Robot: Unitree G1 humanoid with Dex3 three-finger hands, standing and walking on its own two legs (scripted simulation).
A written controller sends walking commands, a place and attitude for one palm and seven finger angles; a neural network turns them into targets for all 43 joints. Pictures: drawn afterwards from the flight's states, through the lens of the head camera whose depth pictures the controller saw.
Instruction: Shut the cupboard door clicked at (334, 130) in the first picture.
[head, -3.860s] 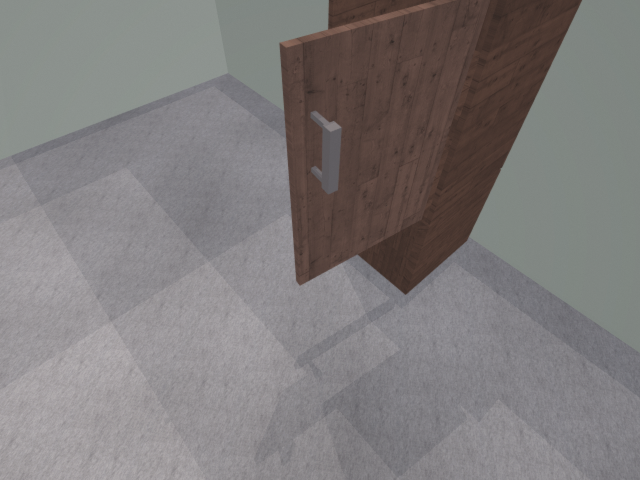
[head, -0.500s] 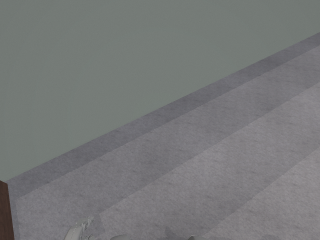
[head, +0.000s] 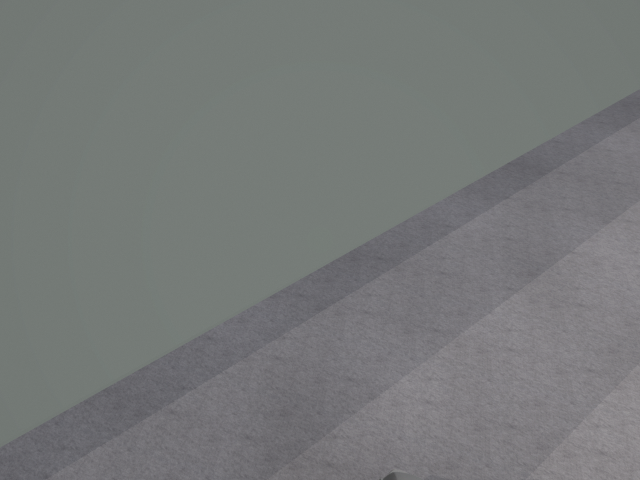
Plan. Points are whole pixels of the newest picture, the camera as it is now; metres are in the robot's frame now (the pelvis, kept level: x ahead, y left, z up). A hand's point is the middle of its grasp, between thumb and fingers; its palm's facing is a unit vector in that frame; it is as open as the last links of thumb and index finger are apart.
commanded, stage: turn to face it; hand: left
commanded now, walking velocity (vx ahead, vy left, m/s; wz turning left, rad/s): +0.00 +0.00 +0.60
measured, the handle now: out of the picture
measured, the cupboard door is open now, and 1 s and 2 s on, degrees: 82 82 82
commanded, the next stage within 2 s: none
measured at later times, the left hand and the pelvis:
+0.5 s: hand (202, 449) +0.18 +0.19 -0.18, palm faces +0.30 -0.93 -0.22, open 7.4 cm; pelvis +0.14 -0.03 -0.01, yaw +17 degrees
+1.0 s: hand out of the picture +0.07 +0.11 -0.19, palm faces +0.62 -0.75 -0.22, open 7.4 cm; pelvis +0.18 -0.06 -0.02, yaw +37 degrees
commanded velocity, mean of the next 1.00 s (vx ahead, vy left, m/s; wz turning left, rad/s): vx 0.00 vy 0.00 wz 0.60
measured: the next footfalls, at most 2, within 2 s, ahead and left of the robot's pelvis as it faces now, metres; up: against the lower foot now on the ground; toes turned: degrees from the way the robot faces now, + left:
right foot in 0.06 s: +0.14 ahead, -0.13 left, +0.00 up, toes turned -6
left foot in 0.32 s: +0.17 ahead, +0.11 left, +0.00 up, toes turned +21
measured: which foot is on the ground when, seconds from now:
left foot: down 0.00-0.06, up 0.08-0.30, down 0.32-0.60, up 0.62-0.96, down 0.98-1.00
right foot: up 0.00-0.04, down 0.06-0.32, up 0.34-0.58, down 0.60-0.98, up 1.00-1.00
